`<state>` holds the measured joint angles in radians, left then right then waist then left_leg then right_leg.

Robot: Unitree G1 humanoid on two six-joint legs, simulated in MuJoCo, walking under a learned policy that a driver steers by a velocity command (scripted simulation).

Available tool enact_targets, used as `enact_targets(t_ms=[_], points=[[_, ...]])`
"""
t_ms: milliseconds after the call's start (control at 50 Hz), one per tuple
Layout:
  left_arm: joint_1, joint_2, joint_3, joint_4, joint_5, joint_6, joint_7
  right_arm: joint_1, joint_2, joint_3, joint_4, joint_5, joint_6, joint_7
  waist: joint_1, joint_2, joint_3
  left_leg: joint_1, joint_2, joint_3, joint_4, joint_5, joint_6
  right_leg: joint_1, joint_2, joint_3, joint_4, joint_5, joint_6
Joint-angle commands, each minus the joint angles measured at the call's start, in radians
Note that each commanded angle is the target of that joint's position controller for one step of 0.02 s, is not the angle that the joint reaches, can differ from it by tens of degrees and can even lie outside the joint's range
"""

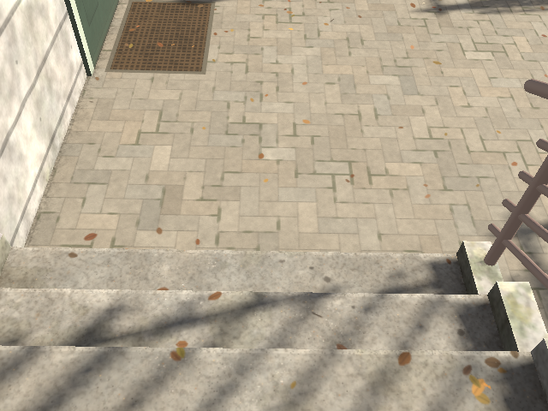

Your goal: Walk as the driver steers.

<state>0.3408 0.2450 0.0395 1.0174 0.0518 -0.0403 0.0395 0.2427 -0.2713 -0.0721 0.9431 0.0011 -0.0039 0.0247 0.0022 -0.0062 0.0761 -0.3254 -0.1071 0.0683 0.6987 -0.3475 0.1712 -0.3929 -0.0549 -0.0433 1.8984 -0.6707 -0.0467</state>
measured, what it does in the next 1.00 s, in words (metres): goes down, turning left: right foot 0.17 m lower, then left foot 0.17 m lower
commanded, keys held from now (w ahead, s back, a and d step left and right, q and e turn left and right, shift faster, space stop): w+q+shift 0.48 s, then w+shift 0.30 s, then w+e+shift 0.22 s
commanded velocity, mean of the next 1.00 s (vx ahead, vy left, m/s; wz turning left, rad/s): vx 0.99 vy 0.00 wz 0.57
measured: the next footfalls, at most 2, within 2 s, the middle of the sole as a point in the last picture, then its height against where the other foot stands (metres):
right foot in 0.34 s outside the picture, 0.17 m lower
left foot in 0.76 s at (189, 385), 0.17 m lower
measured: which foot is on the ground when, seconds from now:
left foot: down 0.00-0.32, up 0.34-0.74, down 0.76-1.00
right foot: up 0.00-0.32, down 0.34-0.74, up 0.76-1.00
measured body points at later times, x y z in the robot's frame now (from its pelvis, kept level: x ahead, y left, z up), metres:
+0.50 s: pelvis +0.37 +0.00 -0.21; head +0.35 +0.01 +0.24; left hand +0.19 +0.20 -0.35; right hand +0.63 -0.16 -0.30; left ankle +0.37 +0.12 -0.78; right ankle +0.32 -0.13 -0.88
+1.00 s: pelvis +0.73 +0.24 -0.37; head +0.74 +0.24 +0.08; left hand +0.64 +0.50 -0.50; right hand +0.82 +0.00 -0.51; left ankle +0.62 +0.23 -1.05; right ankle +0.93 +0.17 -1.05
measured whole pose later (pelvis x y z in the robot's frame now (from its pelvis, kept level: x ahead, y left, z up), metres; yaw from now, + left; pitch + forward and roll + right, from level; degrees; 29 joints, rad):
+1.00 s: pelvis +0.73 +0.24 -0.37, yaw +31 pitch -1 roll +2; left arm 0.24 0.24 0.07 0.93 0.04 -0.01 -0.02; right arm 0.41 -0.23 -0.05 1.09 0.00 -0.13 -0.02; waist 0.01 -0.02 0.05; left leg -0.20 -0.08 0.18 0.82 -0.62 0.10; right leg -0.65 -0.09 0.09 0.87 0.24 -0.04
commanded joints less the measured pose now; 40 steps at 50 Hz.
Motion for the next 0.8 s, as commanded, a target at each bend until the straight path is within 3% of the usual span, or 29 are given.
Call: enact_targets(t_ms=[20, 40, 60, 80, 100, 120, 160, 220, 260, 280, 300, 320, 340, 360, 380, 400, 420, 440, 480, 520, 540, 560, 600, 660, 720, 740, 760, 780, 800], points=[[-0.153, 0.166, 0.031, -0.142, 0.020, -0.028, 0.001, 0.184, -0.144, -0.026, 0.002, -0.003, 0.007, -0.023, -0.060, -0.043, -0.066, 0.456, 0.392, -0.701, -0.232, 0.044, 0.267, -0.704, -0.037, 0.122, -0.162, -0.035, 0.044], [-0.152, 0.136, 0.026, -0.141, 0.016, -0.021, 0.001, 0.152, -0.106, -0.003, -0.010, -0.022, -0.021, -0.026, -0.014, -0.061, 0.000, 0.291, 0.373, -0.692, -0.164, 0.107, 0.251, -0.688, -0.072, 0.172, -0.364, 0.191, 0.061], [-0.237, 0.117, 0.019, -0.182, 0.008, 0.000, -0.013, 0.110, -0.080, 0.014, -0.031, -0.007, -0.037, -0.042, 0.015, -0.083, 0.068, -0.012, 0.283, -0.592, -0.241, 0.080, 0.213, -0.492, -0.073, 0.148, -0.665, 0.358, 0.109], [-0.251, 0.066, 0.003, -0.190, 0.037, 0.019, -0.019, 0.095, -0.113, 0.008, -0.033, -0.006, -0.042, -0.053, 0.019, 0.010, 0.062, -0.165, 0.239, -0.563, -0.275, 0.133, 0.209, -0.337, -0.046, 0.097, -0.740, 0.440, 0.125], [-0.130, 0.084, 0.013, -0.122, 0.035, 0.019, -0.026, 0.123, -0.140, -0.003, -0.024, -0.033, -0.050, -0.049, 0.028, 0.043, -0.002, -0.171, 0.220, -0.538, -0.247, 0.296, 0.198, -0.216, -0.024, 0.065, -0.710, 0.608, 0.117], [-0.163, 0.135, 0.036, -0.143, 0.009, -0.001, -0.032, 0.122, -0.084, 0.006, -0.008, -0.024, -0.067, -0.051, 0.025, 0.020, -0.003, -0.162, 0.133, -0.465, -0.134, 0.271, 0.149, -0.204, -0.036, 0.111, -0.895, 0.911, 0.108], [-0.229, 0.083, 0.020, -0.172, 0.007, -0.028, -0.055, 0.096, -0.044, 0.018, -0.021, 0.010, -0.078, -0.044, 0.006, 0.002, -0.031, -0.271, 0.043, -0.398, -0.054, 0.051, 0.087, -0.006, 0.008, 0.062, -1.140, 1.217, 0.070], [-0.246, 0.043, 0.006, -0.212, -0.020, -0.012, -0.057, 0.114, -0.072, 0.018, -0.050, -0.008, -0.060, -0.035, -0.039, 0.098, -0.013, -0.276, 0.027, -0.430, 0.065, 0.068, 0.066, 0.136, 0.095, 0.044, -1.197, 1.064, 0.064], [-0.068, 0.059, 0.019, -0.170, -0.034, -0.024, -0.050, 0.088, -0.084, 0.013, -0.051, -0.031, -0.041, -0.040, 0.028, 0.114, -0.042, -0.273, 0.035, -0.446, 0.253, 0.164, 0.059, 0.278, 0.127, 0.063, -1.087, 1.030, 0.045], [0.083, 0.077, 0.028, -0.127, -0.033, -0.028, -0.039, 0.046, -0.098, 0.009, -0.056, -0.042, -0.036, -0.039, 0.120, 0.090, -0.068, -0.248, 0.018, -0.416, 0.450, 0.327, 0.048, 0.396, 0.119, 0.074, -1.170, 0.906, 0.034], [0.233, 0.095, 0.037, -0.124, -0.032, -0.033, -0.021, 0.033, -0.131, -0.001, -0.056, -0.054, -0.036, -0.037, 0.233, 0.044, -0.052, -0.278, -0.027, -0.347, 0.703, 0.398, 0.047, 0.514, 0.108, 0.033, -1.404, 0.800, 0.049], [0.395, 0.122, 0.060, -0.060, -0.039, -0.035, -0.006, -0.072, -0.070, 0.003, -0.091, -0.044, -0.040, -0.043, 0.324, -0.102, -0.043, -0.398, -0.084, -0.303, 1.096, 0.274, 0.026, 0.674, 0.024, 0.075, -1.511, 0.931, 0.023], [0.376, 0.103, 0.047, -0.065, -0.042, -0.035, -0.021, -0.117, 0.037, 0.023, -0.115, -0.029, -0.046, -0.056, 0.296, -0.069, 0.017, -0.599, -0.158, -0.274, 1.479, -0.317, 0.032, 0.656, -0.127, 0.206, -1.448, 1.021, -0.012], [0.248, 0.093, 0.008, -0.094, -0.004, -0.038, -0.050, 0.064, 0.137, 0.057, -0.203, 0.024, -0.051, -0.069, 0.037, -0.173, -0.067, -0.765, -0.046, -0.222, 1.530, -0.373, 0.030, 0.727, -0.292, 0.299, -1.057, 1.745, 0.059], [0.250, 0.092, 0.023, -0.112, -0.006, -0.048, -0.066, 0.144, 0.049, 0.040, -0.180, 0.020, -0.046, -0.079, 0.024, -0.122, -0.219, -0.820, 0.070, -0.209, 1.340, -0.207, 0.045, 0.833, -0.352, 0.421, -1.166, 1.352, 0.030], [0.236, 0.060, 0.022, -0.108, -0.018, -0.050, -0.070, 0.105, 0.027, 0.032, -0.157, -0.024, -0.024, -0.072, 0.023, -0.061, -0.127, -0.849, 0.086, -0.187, 1.360, -0.163, 0.037, 0.647, -0.345, 0.433, -1.235, 1.053, -0.040], [0.186, 0.098, 0.034, -0.105, -0.023, -0.073, -0.057, -0.046, 0.016, 0.032, -0.213, -0.069, -0.011, -0.061, 0.037, -0.188, -0.062, -0.932, 0.141, -0.237, 1.329, -0.094, 0.006, 0.500, -0.421, 0.596, -1.304, 0.702, -0.110], [0.157, 0.057, 0.012, -0.084, -0.014, -0.092, -0.063, -0.180, -0.039, 0.016, -0.245, -0.075, 0.007, -0.048, 0.021, -0.065, 0.087, -0.981, 0.181, -0.270, 1.175, 0.024, -0.030, 0.310, -0.367, 0.541, -1.329, 0.602, -0.076], [0.041, 0.035, -0.010, -0.091, -0.019, -0.105, -0.041, -0.203, 0.000, 0.030, -0.260, -0.038, 0.015, 0.002, -0.061, 0.010, 0.233, -0.527, 0.175, -0.218, 0.562, 0.378, -0.099, -0.255, -0.242, 0.266, -1.429, 0.510, -0.009], [0.072, 0.168, 0.017, -0.069, -0.029, -0.111, -0.025, -0.087, -0.011, 0.009, -0.187, -0.058, 0.039, 0.012, -0.081, -0.114, 0.120, -0.361, 0.140, -0.147, 0.688, 0.405, -0.082, -0.253, -0.304, 0.312, -1.400, 0.647, -0.036], [0.159, 0.164, 0.017, -0.043, -0.036, -0.106, -0.035, -0.113, -0.021, 0.006, -0.177, -0.068, 0.041, 0.005, -0.042, -0.054, 0.106, -0.491, 0.108, -0.065, 0.699, 0.374, -0.058, -0.076, -0.278, 0.249, -1.346, 0.764, -0.032], [0.219, 0.049, -0.003, -0.007, -0.044, -0.114, -0.030, -0.254, 0.005, 0.017, -0.208, -0.059, -0.001, 0.008, 0.014, 0.023, 0.183, -0.648, 0.146, -0.183, 0.387, 0.685, -0.013, 0.048, -0.175, 0.187, -1.239, 0.551, -0.002], [0.299, 0.020, -0.019, 0.025, -0.012, -0.115, -0.026, -0.377, 0.043, 0.041, -0.206, -0.038, -0.056, 0.015, 0.083, -0.022, 0.115, -0.554, 0.132, -0.099, 0.155, 0.890, 0.015, 0.192, -0.144, 0.093, -1.210, 0.472, 0.010], [0.231, 0.090, -0.009, 0.003, 0.002, -0.070, -0.026, -0.395, 0.009, 0.045, -0.181, 0.001, -0.043, 0.037, 0.089, -0.055, 0.127, -0.143, 0.129, 0.038, -0.078, 0.740, -0.029, 0.102, -0.153, 0.020, -1.221, 0.556, -0.072], [0.311, 0.089, -0.003, 0.086, 0.010, -0.031, -0.005, 0.074, -0.081, 0.001, -0.010, -0.022, -0.016, -0.013, -0.084, -0.055, -0.057, 0.305, 0.055, 0.123, -0.161, 0.594, -0.018, 0.200, -0.132, -0.053, -0.639, 1.130, -0.081], [0.262, 0.103, 0.013, 0.093, -0.008, -0.022, 0.004, 0.227, -0.096, -0.020, 0.033, -0.030, -0.011, -0.017, -0.203, 0.071, -0.133, 0.581, 0.132, -0.014, -0.328, 0.666, 0.047, 0.027, -0.037, -0.093, -0.202, 0.744, -0.045], [0.131, 0.153, 0.037, 0.047, -0.007, -0.025, 0.007, 0.304, -0.174, -0.039, 0.060, -0.027, -0.007, -0.013, -0.257, 0.117, -0.101, 0.691, 0.197, -0.068, -0.227, 0.673, 0.092, -0.228, 0.088, -0.085, 0.113, -0.014, -0.054], [0.197, 0.086, 0.031, -0.046, -0.058, -0.051, 0.012, 0.309, -0.217, -0.028, 0.068, -0.034, -0.040, -0.016, -0.132, 0.176, -0.192, 0.883, 0.370, -0.249, 0.064, 1.205, 0.100, -0.445, 0.064, 0.151, 0.064, -0.093, -0.065], [0.238, 0.097, 0.030, -0.053, -0.079, -0.057, 0.010, 0.316, -0.167, -0.023, 0.067, -0.032, -0.048, -0.016, -0.135, 0.038, -0.265, 0.950, 0.492, -0.406, -0.018, 0.933, 0.160, -0.591, 0.034, 0.196, -0.103, 0.007, -0.065]])
Keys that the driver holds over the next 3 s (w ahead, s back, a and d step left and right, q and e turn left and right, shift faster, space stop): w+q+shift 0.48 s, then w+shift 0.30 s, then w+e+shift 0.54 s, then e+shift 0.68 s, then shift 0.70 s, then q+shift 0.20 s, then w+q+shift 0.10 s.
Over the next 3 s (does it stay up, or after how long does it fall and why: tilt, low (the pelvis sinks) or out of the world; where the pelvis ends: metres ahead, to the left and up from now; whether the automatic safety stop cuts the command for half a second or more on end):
stays up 1.39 0.51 -0.78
